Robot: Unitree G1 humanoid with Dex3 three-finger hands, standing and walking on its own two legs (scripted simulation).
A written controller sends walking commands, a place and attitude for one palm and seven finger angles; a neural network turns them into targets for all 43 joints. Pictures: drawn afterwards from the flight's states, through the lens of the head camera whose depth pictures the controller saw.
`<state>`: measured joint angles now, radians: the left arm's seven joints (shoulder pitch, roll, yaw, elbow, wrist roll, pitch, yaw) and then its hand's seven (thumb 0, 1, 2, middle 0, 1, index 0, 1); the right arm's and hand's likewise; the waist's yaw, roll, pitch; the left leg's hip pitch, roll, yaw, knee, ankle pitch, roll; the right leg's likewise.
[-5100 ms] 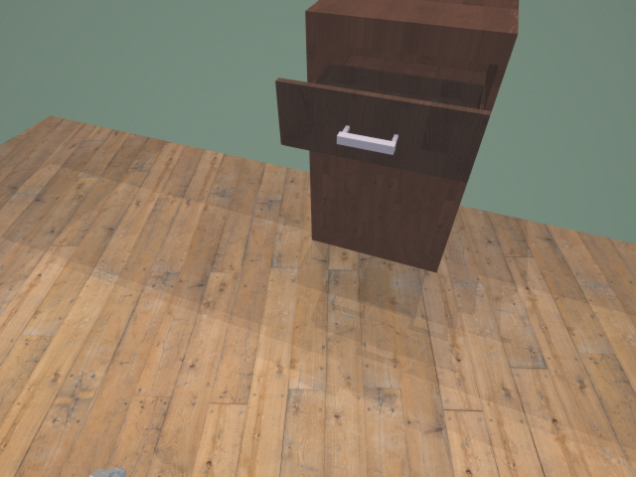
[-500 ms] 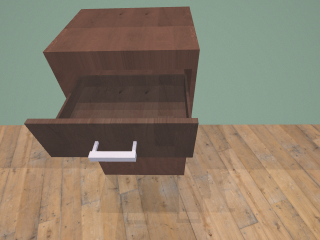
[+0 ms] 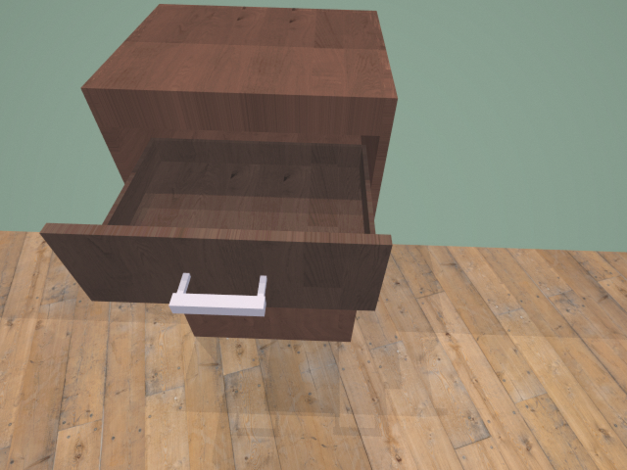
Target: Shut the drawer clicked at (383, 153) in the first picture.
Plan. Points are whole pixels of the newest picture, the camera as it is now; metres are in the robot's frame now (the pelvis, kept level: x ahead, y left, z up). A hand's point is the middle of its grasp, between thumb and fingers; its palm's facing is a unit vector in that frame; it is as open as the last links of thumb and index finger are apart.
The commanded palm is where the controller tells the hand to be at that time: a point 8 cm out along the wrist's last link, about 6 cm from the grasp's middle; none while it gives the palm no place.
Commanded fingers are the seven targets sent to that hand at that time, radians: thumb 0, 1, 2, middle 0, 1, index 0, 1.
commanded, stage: shuffle to correct the standing spot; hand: left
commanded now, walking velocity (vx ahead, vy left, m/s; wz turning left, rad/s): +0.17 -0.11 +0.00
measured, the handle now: (221, 292) +0.37 +0.17 -0.02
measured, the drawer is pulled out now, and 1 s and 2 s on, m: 0.27 0.27 0.27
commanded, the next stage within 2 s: come to a stop and stand still in 0.08 s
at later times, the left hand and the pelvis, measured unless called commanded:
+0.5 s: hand out of the picture +0.04 +0.17 -0.18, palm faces +0.04 -0.98 -0.21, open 7.3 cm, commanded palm none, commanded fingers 0.00 0.90 0.90 -0.20 -0.30 -0.20 -0.30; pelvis +0.04 +0.00 +0.00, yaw +0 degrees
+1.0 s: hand out of the picture +0.01 +0.24 -0.17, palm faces -0.02 -0.97 -0.23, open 7.4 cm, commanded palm none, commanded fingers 0.00 0.90 0.90 -0.20 -0.30 -0.20 -0.30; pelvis -0.01 +0.05 +0.00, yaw -1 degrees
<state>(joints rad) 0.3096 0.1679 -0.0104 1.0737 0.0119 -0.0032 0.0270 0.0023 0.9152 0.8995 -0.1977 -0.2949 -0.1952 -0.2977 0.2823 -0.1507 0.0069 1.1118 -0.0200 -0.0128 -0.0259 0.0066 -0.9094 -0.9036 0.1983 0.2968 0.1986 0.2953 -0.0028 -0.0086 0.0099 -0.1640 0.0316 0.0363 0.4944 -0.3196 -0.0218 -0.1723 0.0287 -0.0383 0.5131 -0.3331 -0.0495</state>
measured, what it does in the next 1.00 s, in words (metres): shifts its weight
